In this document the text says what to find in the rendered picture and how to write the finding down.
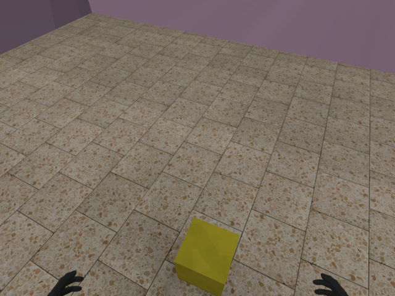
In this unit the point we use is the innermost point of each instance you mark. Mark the carton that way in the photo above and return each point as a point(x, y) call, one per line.
point(205, 256)

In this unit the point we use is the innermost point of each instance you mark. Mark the robot left hand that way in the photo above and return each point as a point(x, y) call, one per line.
point(60, 288)

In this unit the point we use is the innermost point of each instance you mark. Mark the robot right hand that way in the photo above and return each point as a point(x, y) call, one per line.
point(329, 282)

